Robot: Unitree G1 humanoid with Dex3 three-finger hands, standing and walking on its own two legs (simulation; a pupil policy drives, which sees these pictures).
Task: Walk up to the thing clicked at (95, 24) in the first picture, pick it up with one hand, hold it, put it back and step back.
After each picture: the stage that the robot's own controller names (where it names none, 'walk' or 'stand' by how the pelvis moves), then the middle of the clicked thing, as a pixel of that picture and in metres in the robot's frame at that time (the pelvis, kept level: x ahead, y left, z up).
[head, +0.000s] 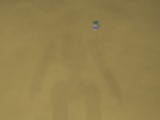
stand; (95, 25) +1.82 -0.17 -0.72
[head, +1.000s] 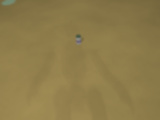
walk; (78, 39) +1.67 +0.18 -0.69
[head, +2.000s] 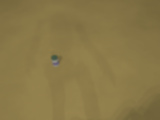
walk; (55, 60) +1.10 +0.37 -0.72
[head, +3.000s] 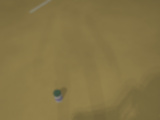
walk; (58, 95) +0.71 +0.29 -0.72
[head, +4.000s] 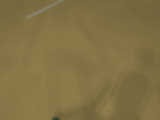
walk; out of the picture +0.48 +0.19 -0.70
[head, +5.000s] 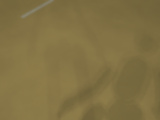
stand; out of the picture +0.38 +0.19 -0.72
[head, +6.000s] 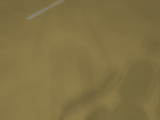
stand; out of the picture +0.37 +0.19 -0.72
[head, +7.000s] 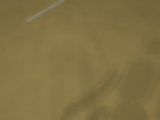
stand; out of the picture +0.39 +0.19 -0.73
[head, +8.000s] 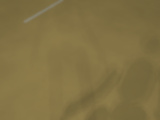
stand; out of the picture +0.38 +0.20 -0.73
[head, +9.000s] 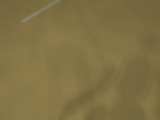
stand; out of the picture +0.37 +0.21 -0.73
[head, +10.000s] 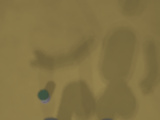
go down; (44, 96) +0.41 +0.20 -0.56
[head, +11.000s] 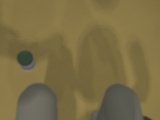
go down; (26, 61) +0.45 +0.23 -0.31
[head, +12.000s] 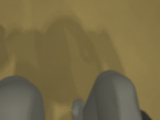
close in; out of the picture +0.44 +0.26 -0.25
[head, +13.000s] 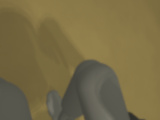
close; out of the picture +0.43 +0.28 -0.23
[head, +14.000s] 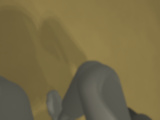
lift; out of the picture +0.41 +0.27 -0.23
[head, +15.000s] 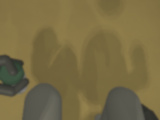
lift; (14, 79) +0.32 +0.24 -0.08
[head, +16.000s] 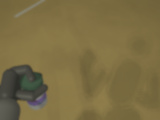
hold; (34, 91) +0.32 +0.16 +0.04
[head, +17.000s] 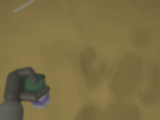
hold; (38, 92) +0.33 +0.16 +0.00
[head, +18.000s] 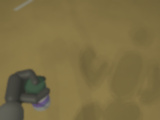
crouch; (38, 94) +0.33 +0.16 -0.01
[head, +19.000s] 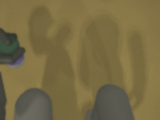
crouch; (11, 52) +0.44 +0.21 -0.12
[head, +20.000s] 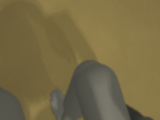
lower; out of the picture +0.43 +0.28 -0.23
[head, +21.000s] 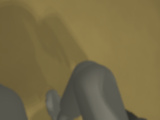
lower; out of the picture +0.43 +0.29 -0.23
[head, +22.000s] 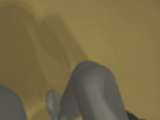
lower; out of the picture +0.43 +0.29 -0.23
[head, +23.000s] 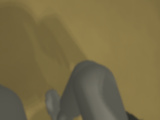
lower; out of the picture +0.43 +0.29 -0.23
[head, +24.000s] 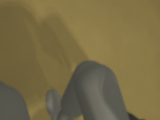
loosen; out of the picture +0.43 +0.28 -0.23
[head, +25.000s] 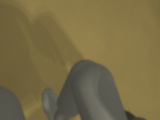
withdraw; out of the picture +0.42 +0.28 -0.24
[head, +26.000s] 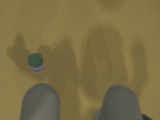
walk; (36, 63) +0.45 +0.21 -0.33
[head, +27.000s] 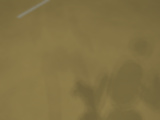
stand; out of the picture +0.37 +0.16 -0.66
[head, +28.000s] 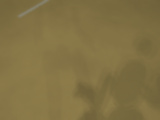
stand; out of the picture +0.39 +0.18 -0.67
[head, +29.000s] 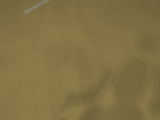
stand; out of the picture +0.38 +0.16 -0.69
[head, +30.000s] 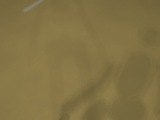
walk; out of the picture +0.40 +0.16 -0.72
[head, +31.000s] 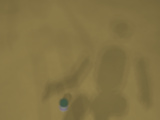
walk; (63, 105) +0.50 +0.08 -0.71
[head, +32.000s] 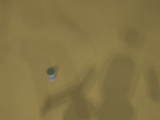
walk; (51, 74) +0.73 +0.27 -0.68
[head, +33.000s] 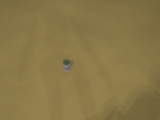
stand; (66, 65) +1.01 +0.21 -0.70
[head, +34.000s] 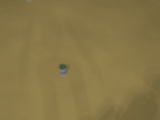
stand; (62, 70) +1.01 +0.21 -0.73
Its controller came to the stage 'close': yes
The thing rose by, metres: 0.70
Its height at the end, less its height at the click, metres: +0.00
